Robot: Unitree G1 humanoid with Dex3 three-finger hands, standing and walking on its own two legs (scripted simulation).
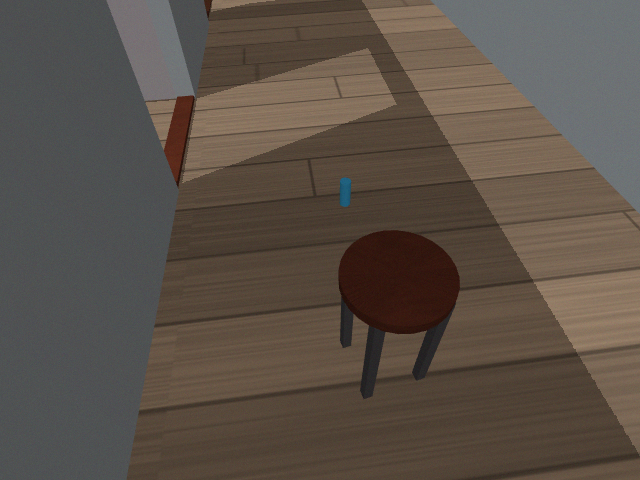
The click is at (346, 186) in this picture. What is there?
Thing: squat round
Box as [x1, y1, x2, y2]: [340, 178, 350, 206]
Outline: 342,178 340,180 340,204 346,206 349,204 350,179
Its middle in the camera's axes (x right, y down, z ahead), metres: +0.13 -0.21 +1.80
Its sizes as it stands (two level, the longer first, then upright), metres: 0.050 0.050 0.134
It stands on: the floor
